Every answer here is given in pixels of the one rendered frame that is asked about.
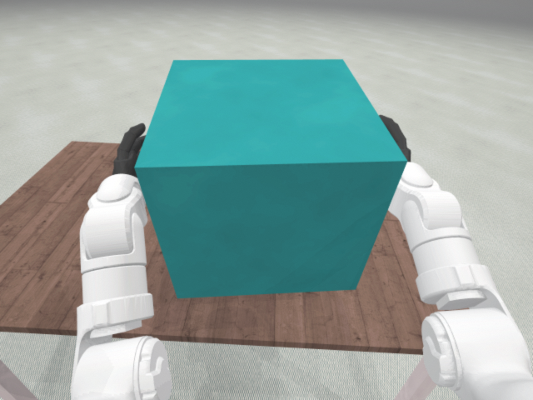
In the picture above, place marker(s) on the robot right upper arm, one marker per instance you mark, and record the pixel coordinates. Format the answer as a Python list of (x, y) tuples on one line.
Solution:
[(477, 353)]

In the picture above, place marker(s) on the table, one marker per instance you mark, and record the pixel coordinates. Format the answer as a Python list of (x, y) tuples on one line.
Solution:
[(41, 283)]

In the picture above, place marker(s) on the robot right forearm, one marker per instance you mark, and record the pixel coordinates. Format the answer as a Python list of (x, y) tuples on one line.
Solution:
[(450, 274)]

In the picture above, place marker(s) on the left robot hand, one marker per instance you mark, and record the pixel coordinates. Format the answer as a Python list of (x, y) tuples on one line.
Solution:
[(128, 151)]

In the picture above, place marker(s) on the robot left upper arm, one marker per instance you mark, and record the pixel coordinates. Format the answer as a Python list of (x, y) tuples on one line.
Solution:
[(130, 369)]

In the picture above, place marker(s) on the robot left forearm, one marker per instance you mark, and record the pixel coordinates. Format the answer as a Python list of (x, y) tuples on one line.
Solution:
[(113, 260)]

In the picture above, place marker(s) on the carton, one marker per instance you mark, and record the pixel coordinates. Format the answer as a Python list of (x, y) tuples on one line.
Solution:
[(266, 176)]

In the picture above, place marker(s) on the right robot hand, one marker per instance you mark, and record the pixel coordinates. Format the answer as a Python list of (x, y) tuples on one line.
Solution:
[(398, 136)]

